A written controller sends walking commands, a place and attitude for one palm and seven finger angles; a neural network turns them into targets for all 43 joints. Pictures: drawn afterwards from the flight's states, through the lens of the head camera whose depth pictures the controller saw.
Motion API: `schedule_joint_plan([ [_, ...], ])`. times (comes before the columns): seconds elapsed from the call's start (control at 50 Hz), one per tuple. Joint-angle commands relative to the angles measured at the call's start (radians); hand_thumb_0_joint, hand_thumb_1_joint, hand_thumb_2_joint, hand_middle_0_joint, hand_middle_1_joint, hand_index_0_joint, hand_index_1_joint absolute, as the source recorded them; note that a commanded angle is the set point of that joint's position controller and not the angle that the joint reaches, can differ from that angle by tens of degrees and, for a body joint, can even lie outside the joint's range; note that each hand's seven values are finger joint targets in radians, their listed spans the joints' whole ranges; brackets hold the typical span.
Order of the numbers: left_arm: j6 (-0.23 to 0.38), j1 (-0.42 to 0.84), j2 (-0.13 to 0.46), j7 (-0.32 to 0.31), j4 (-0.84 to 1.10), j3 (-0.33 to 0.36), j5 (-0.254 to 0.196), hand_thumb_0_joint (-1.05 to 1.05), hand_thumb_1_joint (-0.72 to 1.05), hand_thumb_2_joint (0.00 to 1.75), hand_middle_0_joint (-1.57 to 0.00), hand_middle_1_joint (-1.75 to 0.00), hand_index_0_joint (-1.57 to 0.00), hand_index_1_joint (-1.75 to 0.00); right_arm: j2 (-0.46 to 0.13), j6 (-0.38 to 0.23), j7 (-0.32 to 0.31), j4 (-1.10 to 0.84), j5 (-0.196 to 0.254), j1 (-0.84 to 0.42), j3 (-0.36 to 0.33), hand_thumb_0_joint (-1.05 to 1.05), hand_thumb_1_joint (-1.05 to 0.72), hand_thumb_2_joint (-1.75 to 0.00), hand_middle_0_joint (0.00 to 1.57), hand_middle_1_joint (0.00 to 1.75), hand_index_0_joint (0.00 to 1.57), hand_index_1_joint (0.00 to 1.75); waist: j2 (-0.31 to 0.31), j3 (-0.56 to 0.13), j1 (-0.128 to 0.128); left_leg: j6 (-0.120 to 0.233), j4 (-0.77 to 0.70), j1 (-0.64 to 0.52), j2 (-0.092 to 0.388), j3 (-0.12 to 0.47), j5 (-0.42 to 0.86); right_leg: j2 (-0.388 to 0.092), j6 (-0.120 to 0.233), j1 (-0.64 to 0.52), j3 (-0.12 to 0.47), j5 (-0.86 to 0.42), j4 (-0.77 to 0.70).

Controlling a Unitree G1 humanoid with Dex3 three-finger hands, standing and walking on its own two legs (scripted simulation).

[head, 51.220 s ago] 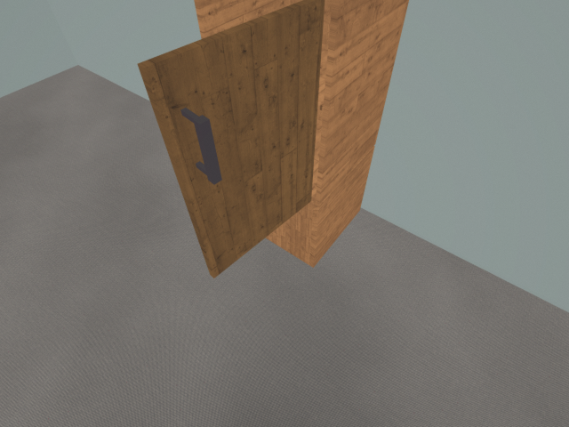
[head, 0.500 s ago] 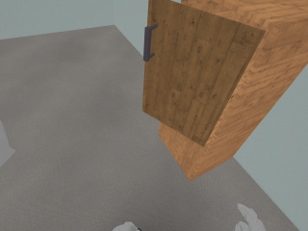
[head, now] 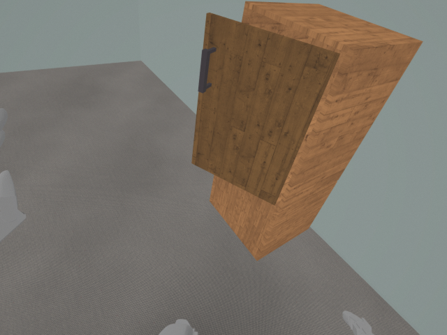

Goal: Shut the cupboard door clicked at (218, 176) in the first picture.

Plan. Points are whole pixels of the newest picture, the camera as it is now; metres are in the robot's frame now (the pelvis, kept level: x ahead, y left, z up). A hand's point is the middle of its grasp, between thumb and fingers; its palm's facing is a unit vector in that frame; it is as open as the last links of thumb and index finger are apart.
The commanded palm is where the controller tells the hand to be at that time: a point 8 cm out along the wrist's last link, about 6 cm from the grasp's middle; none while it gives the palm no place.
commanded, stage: stop stepping back and stand still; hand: left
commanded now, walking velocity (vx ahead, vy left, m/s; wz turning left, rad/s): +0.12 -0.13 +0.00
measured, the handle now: (207, 70) +0.85 +0.10 +0.13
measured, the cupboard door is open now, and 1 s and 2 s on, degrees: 26 26 26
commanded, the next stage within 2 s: let the arm hang, fingers relaxed in 0.88 s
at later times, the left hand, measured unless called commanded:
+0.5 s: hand out of the picture +0.07 +0.41 +0.22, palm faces +0.54 -0.76 -0.36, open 7.4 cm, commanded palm +0.00 +0.41 +0.21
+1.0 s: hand out of the picture +0.07 +0.39 +0.19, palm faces +0.44 -0.82 -0.38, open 7.4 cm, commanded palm none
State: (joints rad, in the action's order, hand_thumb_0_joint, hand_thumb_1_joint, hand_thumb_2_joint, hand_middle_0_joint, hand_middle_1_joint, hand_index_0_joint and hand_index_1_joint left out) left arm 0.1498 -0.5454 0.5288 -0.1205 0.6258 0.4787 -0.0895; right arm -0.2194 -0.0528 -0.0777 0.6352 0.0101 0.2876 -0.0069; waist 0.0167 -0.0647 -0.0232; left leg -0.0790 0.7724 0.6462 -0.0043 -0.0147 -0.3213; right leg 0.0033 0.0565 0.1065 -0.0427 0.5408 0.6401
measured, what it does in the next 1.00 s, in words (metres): walks backwards: left foot, then right foot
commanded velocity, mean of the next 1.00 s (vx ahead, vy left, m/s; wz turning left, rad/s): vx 0.15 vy -0.12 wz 0.00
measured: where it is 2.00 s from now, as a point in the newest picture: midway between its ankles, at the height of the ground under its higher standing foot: outside the picture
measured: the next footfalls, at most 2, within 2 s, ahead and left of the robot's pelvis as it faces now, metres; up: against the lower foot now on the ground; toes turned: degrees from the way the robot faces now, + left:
left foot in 0.04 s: +0.20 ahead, +0.04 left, +0.00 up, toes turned -6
right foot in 0.24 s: -0.05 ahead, -0.06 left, +0.00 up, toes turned -5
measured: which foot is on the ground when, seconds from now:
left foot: up 0.00-0.02, down 0.04-0.18, up 0.20-0.38, down 0.40-1.00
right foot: down 0.00-0.04, up 0.06-0.22, down 0.24-0.38, up 0.40-0.78, down 0.80-0.98, up 1.00-1.00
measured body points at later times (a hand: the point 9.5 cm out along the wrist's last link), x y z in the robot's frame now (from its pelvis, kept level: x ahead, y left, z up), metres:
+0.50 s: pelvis -0.14 +0.12 +0.02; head -0.17 +0.15 +0.47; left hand +0.03 +0.45 +0.24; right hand +0.00 -0.11 -0.06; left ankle -0.10 +0.22 -0.70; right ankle -0.12 -0.03 -0.65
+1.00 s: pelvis -0.14 +0.14 +0.01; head -0.17 +0.15 +0.46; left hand +0.04 +0.43 +0.21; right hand -0.03 -0.13 -0.07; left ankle -0.06 +0.23 -0.71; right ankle -0.24 +0.03 -0.70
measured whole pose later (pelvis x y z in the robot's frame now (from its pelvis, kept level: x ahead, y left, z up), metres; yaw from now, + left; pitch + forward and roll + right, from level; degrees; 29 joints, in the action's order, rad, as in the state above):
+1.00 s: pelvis -0.14 +0.14 +0.01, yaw -3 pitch -2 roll -2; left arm 0.18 -0.48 0.39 -0.17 0.47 0.39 -0.03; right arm -0.24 -0.05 -0.06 0.68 0.01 0.27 -0.02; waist 0.00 -0.04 0.00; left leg 0.03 0.66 0.41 0.04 -0.07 -0.22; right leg 0.01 0.01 0.13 -0.08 0.48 0.66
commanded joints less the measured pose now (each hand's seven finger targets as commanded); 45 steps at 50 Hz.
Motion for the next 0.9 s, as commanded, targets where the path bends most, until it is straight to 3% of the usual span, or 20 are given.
schedule_joint_plan([
  [0.0,0.035,0.407,0.119,-0.040,0.178,0.040,0.032,0.00,0.90,0.90,-0.20,-0.30,-0.20,-0.30,-0.133,-0.051,-0.006,-0.101,-0.022,-0.099,-0.023,0.00,-0.90,-0.90,0.20,0.30,0.20,0.30,-0.117,0.175,-0.082,0.051,-0.040,-0.355,0.100,0.215,-0.177,-0.125,0.039,0.640,0.000,0.204,0.046],
  [0.04,0.023,0.557,0.087,-0.042,0.102,0.004,0.036,0.00,0.90,0.90,-0.20,-0.30,-0.20,-0.30,-0.164,-0.095,0.012,-0.112,-0.028,-0.132,-0.037,0.00,-0.90,-0.90,0.20,0.30,0.20,0.30,-0.587,0.135,-0.023,0.002,-0.756,-0.018,0.194,0.614,-0.669,0.152,-0.048,0.265,-0.019,0.120,0.502],
  [0.08,0.035,0.562,0.157,-0.018,0.207,0.059,0.056,0.00,0.90,0.90,-0.20,-0.30,-0.20,-0.30,-0.166,-0.104,0.037,-0.154,-0.024,-0.206,-0.062,0.00,-0.90,-0.90,0.20,0.30,0.20,0.30,-0.552,0.031,0.058,-0.261,-0.856,-0.016,0.167,0.428,-0.773,0.262,-0.042,0.187,-0.109,0.124,0.705],
  [0.12,0.023,0.237,0.140,0.010,0.238,0.089,0.005,0.00,0.90,0.90,-0.20,-0.30,-0.20,-0.30,-0.104,-0.101,0.072,-0.175,-0.029,-0.235,-0.091,0.00,-0.90,-0.90,0.20,0.30,0.20,0.30,-0.553,-0.099,0.121,-0.335,-0.819,0.045,0.047,0.032,-0.389,0.279,-0.026,-0.128,-0.239,0.103,0.578],
  [0.16,0.069,-0.162,0.204,-0.003,0.217,0.194,0.005,0.00,0.90,0.90,-0.20,-0.30,-0.20,-0.30,-0.047,-0.079,0.106,-0.176,0.029,-0.158,-0.074,0.00,-0.90,-0.90,0.20,0.30,0.20,0.30,-0.068,-0.146,0.157,-0.153,0.115,0.011,-0.127,-0.258,-0.192,0.046,0.139,-0.104,-0.076,0.174,-0.032],
  [0.18,0.074,-0.208,0.196,0.003,0.295,0.170,0.012,0.00,0.90,0.90,-0.20,-0.30,-0.20,-0.30,-0.040,-0.046,0.105,-0.188,0.061,-0.150,-0.070,0.00,-0.90,-0.90,0.20,0.30,0.20,0.30,0.498,0.020,0.097,0.109,0.900,0.011,-0.083,0.073,-0.239,-0.346,0.256,0.443,0.508,0.201,-0.330],
  [0.2,0.081,0.044,0.260,0.029,0.434,0.229,-0.032,0.00,0.90,0.90,-0.20,-0.30,-0.20,-0.30,-0.038,-0.045,0.088,-0.177,0.018,-0.181,-0.058,0.00,-0.90,-0.90,0.20,0.30,0.20,0.30,0.280,0.067,0.000,0.165,1.026,0.135,-0.032,0.139,-0.127,-0.344,0.228,0.584,0.435,0.224,-0.443],
  [0.22,0.153,0.132,0.451,0.030,0.385,0.356,-0.031,0.00,0.90,0.90,-0.20,-0.30,-0.20,-0.30,-0.025,-0.049,0.081,-0.191,-0.032,-0.173,-0.022,0.00,-0.90,-0.90,0.20,0.30,0.20,0.30,0.068,-0.020,-0.036,0.057,0.852,0.032,0.093,0.072,-0.094,-0.349,0.004,0.529,0.320,0.163,-0.385],
  [0.28,0.110,0.183,0.185,-0.033,0.099,0.189,0.051,0.00,0.90,0.90,-0.20,-0.30,-0.20,-0.30,-0.079,-0.064,0.012,-0.147,-0.018,-0.178,-0.049,0.00,-0.90,-0.90,0.20,0.30,0.20,0.30,0.076,0.068,0.015,0.094,0.270,-0.181,0.120,0.005,-0.194,-0.277,0.144,0.515,0.381,0.398,-0.377],
  [0.32,0.095,0.207,0.137,-0.066,0.003,0.117,0.055,0.00,0.90,0.90,-0.20,-0.30,-0.20,-0.30,-0.079,-0.075,-0.018,-0.099,-0.022,-0.122,-0.021,0.00,-0.90,-0.90,0.20,0.30,0.20,0.30,-0.026,0.023,-0.010,0.101,-0.147,-0.399,0.053,-0.110,-0.160,-0.190,0.099,0.415,0.215,0.252,-0.223],
  [0.34,0.090,0.250,0.120,-0.074,-0.023,0.079,0.055,0.00,0.90,0.90,-0.20,-0.30,-0.20,-0.30,-0.091,-0.078,-0.026,-0.095,-0.018,-0.095,-0.018,0.00,-0.90,-0.90,0.20,0.30,0.20,0.30,-0.131,0.021,-0.025,0.109,-0.304,-0.467,0.049,-0.079,-0.177,-0.107,0.050,0.400,0.116,0.150,-0.040],
  [0.36,0.087,0.242,0.085,-0.075,-0.016,0.045,0.048,0.00,0.90,0.90,-0.20,-0.30,-0.20,-0.30,-0.138,-0.088,-0.030,-0.127,-0.007,-0.097,-0.035,0.00,-0.90,-0.90,0.20,0.30,0.20,0.30,-0.379,0.046,-0.015,0.184,-0.460,-0.560,0.251,0.262,-0.171,0.005,-0.028,0.541,0.022,0.020,0.233],
  [0.38,0.103,0.328,0.124,-0.073,0.035,0.048,0.065,0.00,0.90,0.90,-0.20,-0.30,-0.20,-0.30,-0.129,-0.078,-0.023,-0.151,-0.003,-0.121,-0.029,0.00,-0.90,-0.90,0.20,0.30,0.20,0.30,-0.327,0.079,-0.014,0.254,-0.522,-0.528,0.418,0.483,-0.139,0.011,-0.062,0.615,-0.011,-0.006,0.383],
  [0.42,0.081,0.215,0.089,-0.032,-0.048,0.029,0.061,0.00,0.90,0.90,-0.20,-0.30,-0.20,-0.30,-0.123,-0.059,0.000,-0.144,-0.008,-0.141,-0.037,0.00,-0.90,-0.90,0.20,0.30,0.20,0.30,-0.096,0.105,-0.006,0.257,-0.593,-0.340,0.422,0.520,-0.350,-0.028,-0.065,0.563,0.070,-0.142,0.499],
  [0.52,0.058,0.187,0.039,-0.029,0.181,-0.031,0.076,0.00,0.90,0.90,-0.20,-0.30,-0.20,-0.30,-0.101,-0.035,0.031,-0.163,-0.011,-0.197,-0.038,0.00,-0.90,-0.90,0.20,0.30,0.20,0.30,-0.225,0.066,0.025,0.160,-0.644,-0.235,0.297,0.183,-0.380,0.010,-0.058,0.341,-0.021,-0.262,0.360],
  [0.68,0.018,0.066,0.111,-0.065,0.134,0.059,0.042,0.00,0.90,0.90,-0.20,-0.30,-0.20,-0.30,-0.066,-0.013,-0.005,-0.171,-0.019,-0.171,-0.024,0.00,-0.90,-0.90,0.20,0.30,0.20,0.30,-0.307,-0.021,0.008,0.107,-0.574,-0.334,0.232,0.077,-0.311,0.108,-0.025,0.023,-0.156,-0.072,-0.186],
  [0.72,-0.001,0.037,0.118,-0.059,0.086,0.074,0.039,0.00,0.90,0.90,-0.20,-0.30,-0.20,-0.30,-0.074,-0.002,-0.003,-0.164,-0.015,-0.153,-0.028,0.00,-0.90,-0.90,0.20,0.30,0.20,0.30,-0.187,-0.036,0.004,0.110,-0.370,-0.215,0.177,0.034,-0.229,0.029,0.018,-0.114,-0.049,-0.120,-0.301],
  [0.78,0.022,0.088,0.179,-0.077,0.080,0.134,0.031,0.00,0.90,0.90,-0.20,-0.30,-0.20,-0.30,-0.074,-0.001,0.014,-0.166,-0.010,-0.149,-0.025,0.00,-0.90,-0.90,0.20,0.30,0.20,0.30,0.111,0.018,0.009,0.068,0.167,0.060,0.068,-0.041,-0.067,-0.341,0.206,-0.132,0.420,-0.430,-0.389],
  [0.82,0.034,0.080,0.072,-0.075,0.008,0.046,0.027,0.00,0.90,0.90,-0.20,-0.30,-0.20,-0.30,-0.101,-0.031,0.020,-0.151,0.023,-0.139,-0.051,0.00,-0.90,-0.90,0.20,0.30,0.20,0.30,0.220,0.025,0.007,0.062,0.217,0.061,0.072,0.022,-0.116,-0.320,0.208,-0.110,0.365,-0.549,-0.310],
  [0.88,0.054,0.158,0.084,-0.078,0.072,0.044,0.045,0.00,0.90,0.90,-0.20,-0.30,-0.20,-0.30,-0.083,-0.026,0.002,-0.140,0.005,-0.184,-0.018,0.00,-0.90,-0.90,0.20,0.30,0.20,0.30,0.045,0.101,0.007,0.079,-0.055,-0.176,0.074,-0.052,0.001,-0.240,0.122,0.068,0.155,-0.600,-0.233],
])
